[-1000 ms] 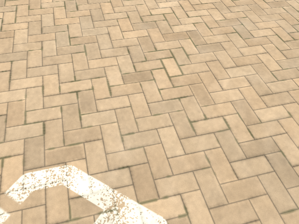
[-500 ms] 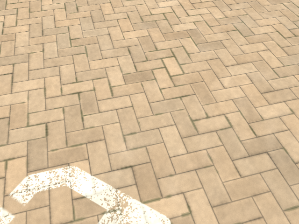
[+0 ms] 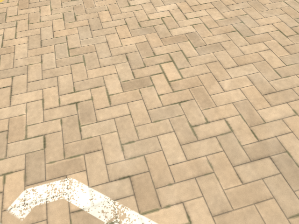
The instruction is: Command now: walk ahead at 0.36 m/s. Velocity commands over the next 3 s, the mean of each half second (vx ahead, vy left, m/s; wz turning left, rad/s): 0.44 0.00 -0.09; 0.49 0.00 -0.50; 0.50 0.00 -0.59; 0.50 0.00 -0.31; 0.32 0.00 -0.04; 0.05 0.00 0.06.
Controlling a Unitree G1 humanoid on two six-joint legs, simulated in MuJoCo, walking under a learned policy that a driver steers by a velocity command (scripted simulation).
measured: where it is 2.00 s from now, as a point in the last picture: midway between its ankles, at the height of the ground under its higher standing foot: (224, 142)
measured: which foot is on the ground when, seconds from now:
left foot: up 0.00-0.40, down 0.42-0.94, up 0.96-1.00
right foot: down 0.00-0.44, up 0.46-0.94, down 0.96-1.00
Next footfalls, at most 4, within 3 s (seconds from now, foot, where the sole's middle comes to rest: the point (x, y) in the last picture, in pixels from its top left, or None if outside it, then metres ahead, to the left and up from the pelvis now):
0.42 left None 0.39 0.12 -0.77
0.96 right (207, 202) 0.63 -0.19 -0.77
1.44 left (192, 140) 0.99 -0.15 -0.77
1.94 right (262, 137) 1.00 -0.53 -0.77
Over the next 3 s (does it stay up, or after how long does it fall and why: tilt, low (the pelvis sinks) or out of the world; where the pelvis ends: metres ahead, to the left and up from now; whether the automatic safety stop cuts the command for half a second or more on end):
stays up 1.18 -0.57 0.00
